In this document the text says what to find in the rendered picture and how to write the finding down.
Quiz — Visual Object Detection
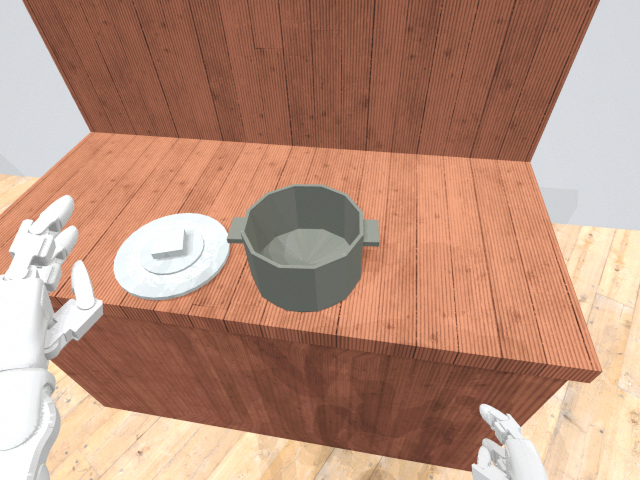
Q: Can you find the pot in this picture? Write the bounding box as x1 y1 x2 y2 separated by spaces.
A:
227 184 379 312

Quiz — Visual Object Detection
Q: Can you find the left robot hand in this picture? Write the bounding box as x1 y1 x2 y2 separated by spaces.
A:
0 195 103 372

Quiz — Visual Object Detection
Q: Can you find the right robot hand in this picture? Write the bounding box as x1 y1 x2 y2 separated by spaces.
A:
472 404 549 480

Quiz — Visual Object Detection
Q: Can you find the lid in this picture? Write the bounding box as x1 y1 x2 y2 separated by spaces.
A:
113 213 230 300

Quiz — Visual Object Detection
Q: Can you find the knob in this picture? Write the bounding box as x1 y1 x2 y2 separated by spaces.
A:
151 229 186 259

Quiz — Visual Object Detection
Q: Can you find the left robot forearm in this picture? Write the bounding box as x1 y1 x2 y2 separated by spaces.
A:
0 368 61 480

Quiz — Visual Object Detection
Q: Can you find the table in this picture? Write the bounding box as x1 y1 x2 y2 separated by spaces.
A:
0 0 603 472

